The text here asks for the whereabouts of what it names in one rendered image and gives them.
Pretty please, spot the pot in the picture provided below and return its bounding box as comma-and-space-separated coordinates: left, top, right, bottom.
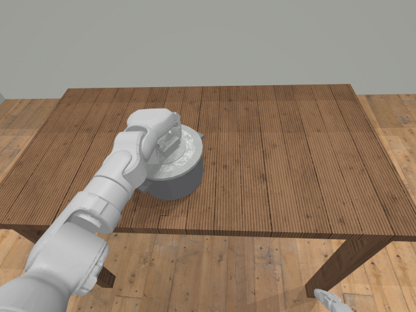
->
137, 131, 204, 200

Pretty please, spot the table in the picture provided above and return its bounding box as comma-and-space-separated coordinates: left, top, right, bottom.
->
0, 84, 416, 298

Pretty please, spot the knob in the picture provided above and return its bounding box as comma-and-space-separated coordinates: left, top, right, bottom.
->
157, 132, 180, 157

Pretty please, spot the lid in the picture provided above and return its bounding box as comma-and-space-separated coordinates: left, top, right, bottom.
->
146, 124, 203, 181

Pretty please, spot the left robot hand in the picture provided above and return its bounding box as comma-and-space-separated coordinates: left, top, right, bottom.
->
127, 109, 182, 164

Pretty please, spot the right robot hand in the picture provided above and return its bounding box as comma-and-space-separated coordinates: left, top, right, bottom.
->
314, 289, 353, 312

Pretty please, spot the left robot upper arm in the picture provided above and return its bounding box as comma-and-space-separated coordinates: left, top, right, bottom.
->
0, 220, 110, 312

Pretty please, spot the robot left forearm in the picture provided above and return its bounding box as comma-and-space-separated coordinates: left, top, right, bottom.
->
25, 123, 157, 272

